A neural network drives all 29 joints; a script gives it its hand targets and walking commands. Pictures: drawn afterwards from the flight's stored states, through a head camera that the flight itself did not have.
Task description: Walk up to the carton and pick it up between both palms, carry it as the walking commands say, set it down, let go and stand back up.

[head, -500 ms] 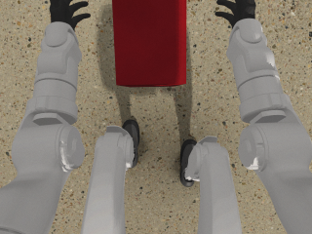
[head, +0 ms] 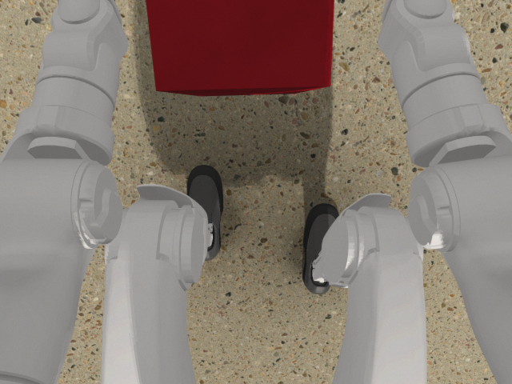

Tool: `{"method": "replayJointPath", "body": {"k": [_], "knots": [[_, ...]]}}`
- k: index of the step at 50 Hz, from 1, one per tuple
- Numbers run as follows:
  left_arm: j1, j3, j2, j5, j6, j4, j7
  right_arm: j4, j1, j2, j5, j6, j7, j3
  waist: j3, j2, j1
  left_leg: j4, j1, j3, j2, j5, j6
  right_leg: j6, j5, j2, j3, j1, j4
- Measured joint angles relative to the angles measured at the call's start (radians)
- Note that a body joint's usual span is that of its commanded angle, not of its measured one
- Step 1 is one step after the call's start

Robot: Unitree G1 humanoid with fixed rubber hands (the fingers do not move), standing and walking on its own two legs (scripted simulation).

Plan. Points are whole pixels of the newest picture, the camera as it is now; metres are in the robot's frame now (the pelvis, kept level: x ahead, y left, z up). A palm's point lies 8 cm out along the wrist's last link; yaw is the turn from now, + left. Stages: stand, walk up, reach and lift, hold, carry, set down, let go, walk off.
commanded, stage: reach and lift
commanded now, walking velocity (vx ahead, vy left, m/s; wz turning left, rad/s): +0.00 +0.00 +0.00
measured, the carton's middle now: (243, 0) +0.55 +0.08 -0.27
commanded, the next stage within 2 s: none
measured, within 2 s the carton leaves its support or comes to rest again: leaves its support in 1.66 s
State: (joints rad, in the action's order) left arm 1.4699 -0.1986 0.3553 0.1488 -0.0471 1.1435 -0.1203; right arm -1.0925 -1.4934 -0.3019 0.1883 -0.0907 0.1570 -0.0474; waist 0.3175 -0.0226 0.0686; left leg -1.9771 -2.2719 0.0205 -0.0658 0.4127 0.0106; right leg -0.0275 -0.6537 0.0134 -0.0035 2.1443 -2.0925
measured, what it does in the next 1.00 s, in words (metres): stands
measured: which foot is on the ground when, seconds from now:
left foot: down 0.00-1.00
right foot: down 0.00-1.00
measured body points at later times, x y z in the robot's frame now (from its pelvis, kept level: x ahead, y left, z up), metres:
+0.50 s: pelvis -0.01 +0.00 -0.03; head +0.37 +0.03 +0.21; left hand +0.55 +0.23 -0.20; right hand +0.58 -0.09 -0.20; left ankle +0.15 +0.13 -0.38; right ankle +0.09 -0.13 -0.38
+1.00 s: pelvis -0.01 +0.00 -0.03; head +0.37 +0.03 +0.20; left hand +0.56 +0.22 -0.20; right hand +0.58 -0.06 -0.20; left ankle +0.15 +0.13 -0.38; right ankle +0.09 -0.13 -0.38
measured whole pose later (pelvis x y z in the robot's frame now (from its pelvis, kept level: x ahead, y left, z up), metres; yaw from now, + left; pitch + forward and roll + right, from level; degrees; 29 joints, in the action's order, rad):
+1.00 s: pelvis -0.01 +0.00 -0.03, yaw +0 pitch +34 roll -1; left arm 1.60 -0.23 0.33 0.09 -0.10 1.17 -0.11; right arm -1.11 -1.61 -0.21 0.01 -0.13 0.14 -0.19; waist 0.47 -0.04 0.08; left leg -2.08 -2.24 0.04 -0.04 0.42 -0.01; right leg -0.02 -0.67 0.03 -0.01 2.12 -2.20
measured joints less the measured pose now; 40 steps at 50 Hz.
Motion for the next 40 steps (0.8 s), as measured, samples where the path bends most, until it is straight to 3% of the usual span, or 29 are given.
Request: {"method": "replayJointPath", "body": {"k": [16, 30, 40], "knots": [[0.097, 0.058, 0.042, 0.075, 0.010, 0.054, -0.003, -0.016, -0.080, -0.022, 0.052, -0.002, 0.008, 0.062, 0.138, 0.002, 0.002, -0.110, -0.014, 0.012, 0.003, 0.001, -0.011, 0.007, -0.019, 0.003, 0.003, 0.009, -0.123], [0.108, 0.024, 0.008, 0.030, 0.010, 0.081, 0.012, -0.040, -0.086, 0.019, -0.006, -0.007, -0.011, 0.010, 0.110, -0.009, 0.006, -0.084, 0.011, 0.014, -0.002, 0.008, -0.014, 0.007, -0.015, 0.011, 0.005, -0.011, -0.090], [0.124, 0.008, -0.019, -0.003, 0.006, 0.052, 0.000, -0.024, -0.102, 0.063, -0.069, 0.000, 0.003, -0.027, 0.147, -0.004, 0.009, -0.078, 0.031, 0.015, 0.008, 0.009, -0.019, 0.009, -0.020, 0.005, 0.006, -0.034, -0.086]]}}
